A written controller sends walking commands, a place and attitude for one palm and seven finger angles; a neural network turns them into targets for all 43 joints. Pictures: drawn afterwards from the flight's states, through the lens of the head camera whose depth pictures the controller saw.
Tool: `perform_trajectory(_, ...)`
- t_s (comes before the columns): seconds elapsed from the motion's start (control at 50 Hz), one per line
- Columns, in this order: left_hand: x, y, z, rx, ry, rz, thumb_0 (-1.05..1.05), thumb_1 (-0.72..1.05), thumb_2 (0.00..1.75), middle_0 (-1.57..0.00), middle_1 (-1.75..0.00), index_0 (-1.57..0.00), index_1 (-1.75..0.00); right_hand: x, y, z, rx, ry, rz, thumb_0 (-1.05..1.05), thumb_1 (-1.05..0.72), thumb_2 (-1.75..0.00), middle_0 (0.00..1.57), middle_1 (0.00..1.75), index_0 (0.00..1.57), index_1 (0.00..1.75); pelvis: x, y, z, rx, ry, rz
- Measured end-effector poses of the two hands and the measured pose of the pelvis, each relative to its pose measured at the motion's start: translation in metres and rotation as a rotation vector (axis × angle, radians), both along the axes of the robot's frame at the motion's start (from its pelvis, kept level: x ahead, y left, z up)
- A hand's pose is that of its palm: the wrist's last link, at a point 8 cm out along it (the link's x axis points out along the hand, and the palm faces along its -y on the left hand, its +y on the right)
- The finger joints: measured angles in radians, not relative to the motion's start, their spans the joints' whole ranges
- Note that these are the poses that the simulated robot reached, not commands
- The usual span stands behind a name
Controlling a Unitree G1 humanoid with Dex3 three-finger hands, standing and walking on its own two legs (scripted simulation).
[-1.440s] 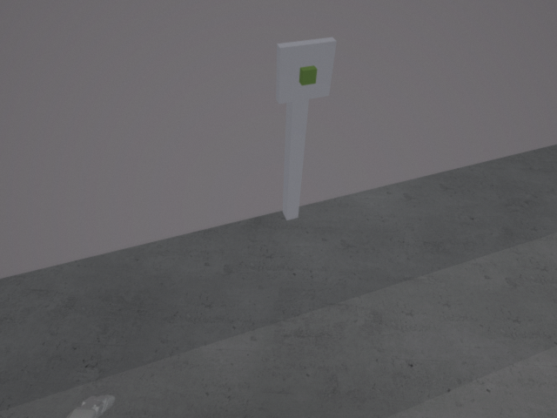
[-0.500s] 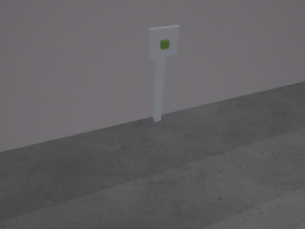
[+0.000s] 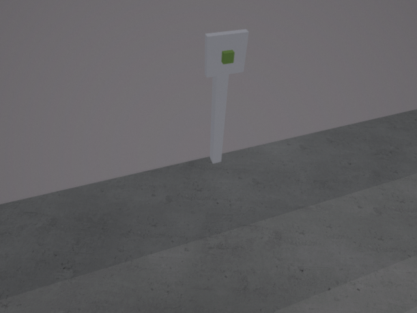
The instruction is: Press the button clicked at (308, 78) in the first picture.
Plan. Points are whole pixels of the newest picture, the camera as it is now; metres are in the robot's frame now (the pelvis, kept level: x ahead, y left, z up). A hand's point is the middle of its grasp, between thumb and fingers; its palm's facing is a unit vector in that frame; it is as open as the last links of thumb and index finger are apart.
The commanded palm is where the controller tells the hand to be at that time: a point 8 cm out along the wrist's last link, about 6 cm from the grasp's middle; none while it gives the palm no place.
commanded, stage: look at it before walking up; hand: left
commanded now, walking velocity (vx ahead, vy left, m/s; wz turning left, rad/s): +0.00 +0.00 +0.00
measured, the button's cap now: (227, 56) +1.09 -0.02 -0.04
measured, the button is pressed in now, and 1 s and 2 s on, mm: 0 0 0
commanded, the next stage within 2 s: walk to a spot facing it in 0.10 s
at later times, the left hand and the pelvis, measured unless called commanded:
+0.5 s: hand out of the picture +0.07 +0.21 -0.18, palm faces -0.10 -0.95 -0.29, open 7.4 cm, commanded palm none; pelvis -0.01 -0.01 -0.01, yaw -7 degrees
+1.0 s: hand out of the picture +0.06 +0.15 -0.17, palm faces -0.25 -0.94 -0.22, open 7.4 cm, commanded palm none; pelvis -0.03 -0.02 +0.00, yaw -20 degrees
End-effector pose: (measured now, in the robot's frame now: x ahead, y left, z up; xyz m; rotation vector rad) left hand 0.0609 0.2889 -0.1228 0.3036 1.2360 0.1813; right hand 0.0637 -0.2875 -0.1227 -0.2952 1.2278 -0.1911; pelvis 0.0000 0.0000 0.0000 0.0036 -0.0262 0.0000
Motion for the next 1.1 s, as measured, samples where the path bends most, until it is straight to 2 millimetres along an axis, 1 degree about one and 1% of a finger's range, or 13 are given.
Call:
perform_trajectory(0.24,0.011,0.001,0.004,0.008,-0.028,0.001,0.01,0.91,0.90,-0.20,-0.30,-0.21,-0.30,0.020,0.000,0.003,-0.001,-0.039,0.013,0.01,-0.91,-0.89,0.20,0.30,0.21,0.30,0.006,-0.001,0.001,0.000,-0.005,0.000)
perform_trajectory(0.3,0.013,0.000,0.003,0.009,-0.029,-0.002,0.01,0.91,0.90,-0.20,-0.30,-0.21,-0.30,0.022,-0.002,0.004,-0.006,-0.054,0.004,0.01,-0.91,-0.89,0.20,0.30,0.21,0.30,0.005,-0.002,0.000,0.000,-0.005,-0.016)
perform_trajectory(0.36,0.012,-0.004,-0.001,0.006,-0.014,-0.010,0.01,0.91,0.90,-0.20,-0.30,-0.20,-0.30,0.019,0.001,0.002,-0.004,-0.073,-0.024,0.01,-0.91,-0.89,0.20,0.30,0.21,0.30,0.003,-0.002,-0.002,0.001,-0.004,-0.044)
perform_trajectory(0.44,0.008,-0.017,-0.010,-0.018,0.020,-0.040,0.01,0.91,0.90,-0.20,-0.30,-0.20,-0.30,0.003,0.008,-0.006,0.020,-0.078,-0.072,0.01,-0.91,-0.89,0.20,0.30,0.20,0.30,-0.003,-0.003,-0.007,0.009,-0.001,-0.085)
perform_trajectory(0.52,0.004,-0.034,-0.020,-0.041,0.047,-0.076,0.01,0.91,0.90,-0.20,-0.30,-0.20,-0.30,-0.024,0.012,-0.020,0.055,-0.060,-0.129,0.01,-0.91,-0.89,0.20,0.30,0.20,0.30,-0.012,-0.009,-0.015,0.031,-0.004,-0.134)
perform_trajectory(0.62,-0.002,-0.062,-0.026,-0.044,0.057,-0.113,0.01,0.91,0.90,-0.20,-0.30,-0.20,-0.30,-0.058,0.004,-0.047,0.107,-0.027,-0.207,0.01,-0.90,-0.89,0.20,0.30,0.21,0.30,-0.020,-0.024,-0.028,0.036,-0.014,-0.198)
perform_trajectory(0.66,-0.008,-0.071,-0.025,-0.042,0.052,-0.121,0.01,0.91,0.90,-0.20,-0.30,-0.20,-0.30,-0.070,0.000,-0.052,0.116,-0.002,-0.232,0.01,-0.91,-0.89,0.20,0.30,0.21,0.30,-0.025,-0.029,-0.029,0.026,-0.010,-0.199)
perform_trajectory(0.76,-0.021,-0.088,-0.014,-0.057,0.076,-0.123,0.01,0.91,0.90,-0.20,-0.30,-0.21,-0.30,-0.088,-0.007,-0.036,0.120,0.018,-0.276,0.01,-0.91,-0.89,0.20,0.30,0.20,0.30,-0.033,-0.037,-0.013,0.031,0.007,-0.238)
perform_trajectory(0.84,-0.021,-0.094,-0.010,-0.070,0.092,-0.156,0.01,0.90,0.90,-0.21,-0.30,-0.21,-0.30,-0.098,-0.015,-0.023,0.095,-0.007,-0.317,0.01,-0.91,-0.89,0.20,0.30,0.20,0.30,-0.037,-0.037,-0.006,0.034,0.025,-0.281)
perform_trajectory(0.92,-0.012,-0.094,-0.009,-0.084,0.078,-0.189,0.01,0.90,0.90,-0.21,-0.30,-0.21,-0.30,-0.108,-0.019,-0.015,0.063,-0.026,-0.347,0.01,-0.91,-0.89,0.20,0.30,0.20,0.30,-0.037,-0.033,-0.004,0.022,0.039,-0.318)
perform_trajectory(0.98,-0.002,-0.090,-0.011,-0.096,0.057,-0.215,0.01,0.90,0.90,-0.21,-0.30,-0.21,-0.30,-0.112,-0.017,-0.009,0.043,-0.041,-0.366,0.01,-0.91,-0.89,0.20,0.30,0.20,0.30,-0.035,-0.026,-0.003,0.011,0.048,-0.346)
perform_trajectory(1.04,0.009,-0.083,-0.012,-0.106,0.043,-0.244,0.01,0.90,0.90,-0.21,-0.30,-0.21,-0.30,-0.112,-0.010,-0.002,0.027,-0.064,-0.385,0.01,-0.91,-0.89,0.20,0.30,0.20,0.30,-0.030,-0.018,-0.003,0.006,0.055,-0.376)
perform_trajectory(1.1,0.022,-0.073,-0.016,-0.116,0.038,-0.273,0.01,0.90,0.90,-0.21,-0.30,-0.21,-0.30,-0.107,0.001,0.005,0.013,-0.097,-0.403,0.01,-0.91,-0.89,0.20,0.30,0.20,0.30,-0.024,-0.007,-0.003,0.000,0.060,-0.408)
